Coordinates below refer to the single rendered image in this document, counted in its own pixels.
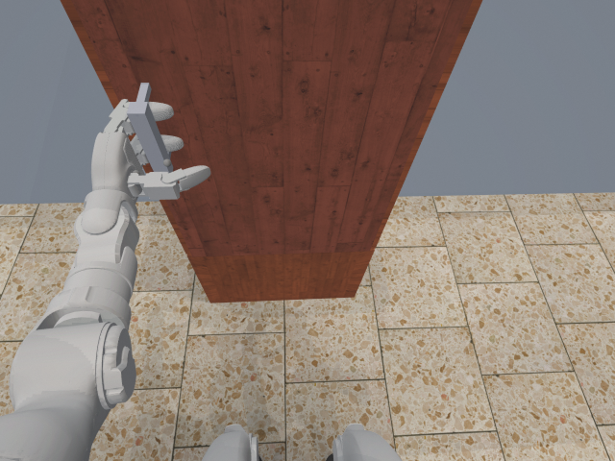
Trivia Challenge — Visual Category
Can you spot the right robot shin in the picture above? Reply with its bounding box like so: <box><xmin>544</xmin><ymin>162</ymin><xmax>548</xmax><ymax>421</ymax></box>
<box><xmin>342</xmin><ymin>424</ymin><xmax>364</xmax><ymax>436</ymax></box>

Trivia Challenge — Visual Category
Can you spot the robot left upper arm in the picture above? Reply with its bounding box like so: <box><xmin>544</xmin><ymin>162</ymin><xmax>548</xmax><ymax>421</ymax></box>
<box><xmin>0</xmin><ymin>322</ymin><xmax>136</xmax><ymax>461</ymax></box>

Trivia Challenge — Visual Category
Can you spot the cupboard door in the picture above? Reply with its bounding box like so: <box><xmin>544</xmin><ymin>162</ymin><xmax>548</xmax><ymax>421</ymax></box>
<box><xmin>71</xmin><ymin>0</ymin><xmax>473</xmax><ymax>257</ymax></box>

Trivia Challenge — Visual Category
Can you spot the robot shin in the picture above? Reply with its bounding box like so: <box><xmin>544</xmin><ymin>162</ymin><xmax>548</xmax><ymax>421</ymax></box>
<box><xmin>342</xmin><ymin>424</ymin><xmax>364</xmax><ymax>436</ymax></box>
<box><xmin>224</xmin><ymin>424</ymin><xmax>246</xmax><ymax>434</ymax></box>

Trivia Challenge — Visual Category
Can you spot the left robot shin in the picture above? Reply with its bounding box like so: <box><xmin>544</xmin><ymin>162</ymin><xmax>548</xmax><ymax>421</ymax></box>
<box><xmin>224</xmin><ymin>424</ymin><xmax>246</xmax><ymax>434</ymax></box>

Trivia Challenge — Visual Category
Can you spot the left robot forearm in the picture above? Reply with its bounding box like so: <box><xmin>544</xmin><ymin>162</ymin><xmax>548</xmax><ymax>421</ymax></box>
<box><xmin>9</xmin><ymin>189</ymin><xmax>139</xmax><ymax>409</ymax></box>

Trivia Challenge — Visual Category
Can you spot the left robot hand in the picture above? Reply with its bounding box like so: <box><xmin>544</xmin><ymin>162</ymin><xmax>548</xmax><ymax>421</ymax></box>
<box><xmin>91</xmin><ymin>99</ymin><xmax>210</xmax><ymax>203</ymax></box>

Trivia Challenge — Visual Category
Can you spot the handle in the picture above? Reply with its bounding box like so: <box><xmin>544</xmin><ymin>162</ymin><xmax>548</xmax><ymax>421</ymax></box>
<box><xmin>127</xmin><ymin>83</ymin><xmax>173</xmax><ymax>173</ymax></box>

